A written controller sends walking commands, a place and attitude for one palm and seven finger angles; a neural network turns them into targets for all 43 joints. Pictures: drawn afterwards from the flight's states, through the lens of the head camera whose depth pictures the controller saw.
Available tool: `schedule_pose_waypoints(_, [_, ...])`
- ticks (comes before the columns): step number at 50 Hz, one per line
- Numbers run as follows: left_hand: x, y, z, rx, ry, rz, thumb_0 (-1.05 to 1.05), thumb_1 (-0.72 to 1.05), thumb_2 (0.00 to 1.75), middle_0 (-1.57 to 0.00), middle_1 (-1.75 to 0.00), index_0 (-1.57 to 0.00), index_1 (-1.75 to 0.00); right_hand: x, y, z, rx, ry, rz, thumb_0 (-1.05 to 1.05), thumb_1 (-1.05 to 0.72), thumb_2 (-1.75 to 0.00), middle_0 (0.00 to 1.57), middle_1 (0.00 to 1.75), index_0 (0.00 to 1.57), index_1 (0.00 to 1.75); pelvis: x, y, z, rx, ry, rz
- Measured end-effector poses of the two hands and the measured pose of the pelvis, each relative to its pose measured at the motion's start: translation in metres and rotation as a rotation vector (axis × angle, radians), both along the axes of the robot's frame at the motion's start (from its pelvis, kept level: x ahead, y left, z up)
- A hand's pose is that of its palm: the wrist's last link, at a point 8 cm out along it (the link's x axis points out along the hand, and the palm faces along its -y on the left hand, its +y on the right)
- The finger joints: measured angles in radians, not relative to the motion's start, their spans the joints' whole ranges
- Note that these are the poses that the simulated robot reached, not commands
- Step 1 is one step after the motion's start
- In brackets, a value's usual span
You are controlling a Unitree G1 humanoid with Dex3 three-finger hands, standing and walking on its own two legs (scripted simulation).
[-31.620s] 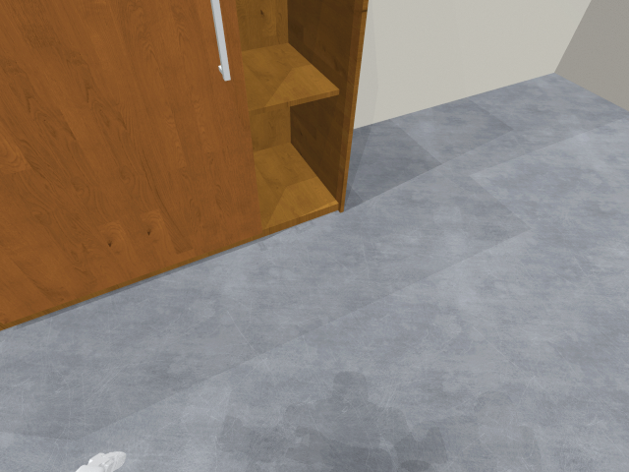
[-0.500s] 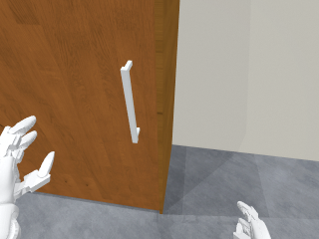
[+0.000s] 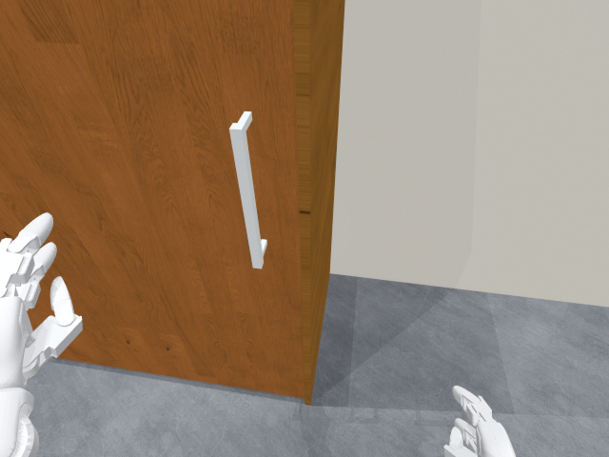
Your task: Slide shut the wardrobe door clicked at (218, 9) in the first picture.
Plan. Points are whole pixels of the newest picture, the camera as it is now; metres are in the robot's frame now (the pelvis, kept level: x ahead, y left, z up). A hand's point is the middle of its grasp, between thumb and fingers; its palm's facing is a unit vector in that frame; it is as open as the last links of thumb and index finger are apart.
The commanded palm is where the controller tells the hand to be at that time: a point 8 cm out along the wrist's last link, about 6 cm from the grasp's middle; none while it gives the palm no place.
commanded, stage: step back with the hand held close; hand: left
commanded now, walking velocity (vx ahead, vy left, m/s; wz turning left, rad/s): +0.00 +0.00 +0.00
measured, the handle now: (252, 199) +0.45 +0.15 +0.11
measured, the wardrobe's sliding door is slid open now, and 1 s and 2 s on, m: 0.00 0.00 0.00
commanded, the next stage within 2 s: stop stepping back and stand still in 1.66 s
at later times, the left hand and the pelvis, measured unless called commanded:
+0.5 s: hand (47, 335) +0.17 +0.28 +0.16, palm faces +0.39 -0.77 -0.50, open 7.4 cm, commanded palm +0.11 +0.32 +0.17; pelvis -0.04 +0.02 -0.01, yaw -1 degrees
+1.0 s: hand out of the picture +0.10 +0.28 +0.17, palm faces +0.47 -0.73 -0.50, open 7.4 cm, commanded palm +0.03 +0.31 +0.17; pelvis -0.10 +0.01 -0.02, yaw +2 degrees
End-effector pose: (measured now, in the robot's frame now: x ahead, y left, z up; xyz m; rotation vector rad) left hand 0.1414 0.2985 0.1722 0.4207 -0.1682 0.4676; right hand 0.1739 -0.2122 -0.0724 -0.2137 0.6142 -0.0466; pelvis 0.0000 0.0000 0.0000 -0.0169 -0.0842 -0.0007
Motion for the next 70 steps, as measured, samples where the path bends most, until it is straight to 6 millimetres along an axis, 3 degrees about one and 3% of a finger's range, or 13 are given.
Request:
schedule_pose_waypoints(8, [0.010, 0.008, 0.011, 0.079, -0.037, -0.002, 0.02, 0.89, 0.90, -0.21, -0.30, -0.21, -0.30, -0.009, -0.008, -0.001, -0.025, 0.052, -0.014, 0.01, -0.90, -0.90, 0.20, 0.30, 0.20, 0.30, -0.008, -0.001, 0.001, -0.005, 0.055, -0.010])
schedule_pose_waypoints(13, [0.018, 0.001, -0.003, 0.089, 0.041, -0.077, 0.01, 0.89, 0.90, -0.20, -0.30, -0.21, -0.30, -0.022, -0.016, -0.002, -0.047, 0.091, -0.065, 0.01, -0.90, -0.90, 0.20, 0.30, 0.20, 0.30, -0.016, 0.007, 0.001, 0.001, 0.092, -0.024])
schedule_pose_waypoints(17, [0.013, 0.000, -0.008, 0.113, 0.086, -0.133, 0.02, 0.89, 0.90, -0.21, -0.30, -0.21, -0.30, -0.034, -0.019, -0.002, -0.060, 0.114, -0.116, 0.01, -0.90, -0.90, 0.20, 0.30, 0.20, 0.30, -0.021, 0.013, -0.001, 0.006, 0.102, -0.027])
schedule_pose_waypoints(25, [-0.017, 0.017, 0.010, 0.193, -0.020, -0.109, 0.02, 0.88, 0.90, -0.21, -0.30, -0.22, -0.30, -0.051, -0.009, 0.001, -0.077, 0.095, -0.116, 0.01, -0.90, -0.90, 0.20, 0.30, 0.20, 0.30, -0.038, 0.017, -0.007, 0.011, 0.086, -0.014])
schedule_pose_waypoints(30, [-0.040, 0.023, 0.004, 0.177, -0.072, -0.047, 0.01, 0.89, 0.90, -0.21, -0.30, -0.22, -0.30, -0.057, 0.000, -0.003, -0.061, 0.060, -0.075, 0.01, -0.90, -0.90, 0.20, 0.30, 0.20, 0.30, -0.051, 0.015, -0.014, 0.015, 0.077, 0.002])
schedule_pose_waypoints(38, [-0.062, 0.013, -0.014, 0.108, -0.098, -0.043, 0.02, 0.89, 0.90, -0.20, -0.30, -0.21, -0.30, -0.077, 0.000, -0.007, -0.077, 0.055, -0.028, 0.01, -0.90, -0.90, 0.21, 0.30, 0.20, 0.30, -0.076, 0.010, -0.020, 0.002, 0.077, 0.008])
schedule_pose_waypoints(50, [-0.089, 0.017, 0.014, 0.286, -0.164, -0.087, 0.01, 0.88, 0.90, -0.21, -0.30, -0.22, -0.30, -0.118, -0.011, -0.011, -0.095, 0.078, -0.072, 0.01, -0.90, -0.90, 0.21, 0.30, 0.20, 0.30, -0.098, 0.008, -0.024, -0.016, 0.098, 0.028])
schedule_pose_waypoints(59, [-0.110, 0.006, -0.006, 0.190, -0.133, -0.153, 0.01, 0.89, 0.90, -0.21, -0.30, -0.21, -0.30, -0.140, -0.012, -0.012, -0.111, 0.086, -0.067, 0.01, -0.90, -0.90, 0.21, 0.30, 0.20, 0.30, -0.132, 0.012, -0.024, -0.018, 0.101, 0.022])
schedule_pose_waypoints(67, [-0.154, 0.015, 0.019, 0.309, -0.181, -0.090, 0.01, 0.88, 0.90, -0.21, -0.30, -0.22, -0.30, -0.159, -0.006, -0.010, -0.105, 0.072, -0.030, 0.01, -0.90, -0.90, 0.21, 0.30, 0.20, 0.30, -0.152, 0.002, -0.023, -0.053, 0.140, 0.062])
schedule_pose_waypoints(70, [-0.168, 0.011, 0.015, 0.273, -0.182, -0.062, 0.01, 0.88, 0.90, -0.21, -0.30, -0.22, -0.30, -0.163, -0.007, -0.015, -0.089, 0.070, -0.006, 0.01, -0.90, -0.90, 0.21, 0.30, 0.20, 0.30, -0.166, -0.002, -0.023, -0.055, 0.156, 0.030])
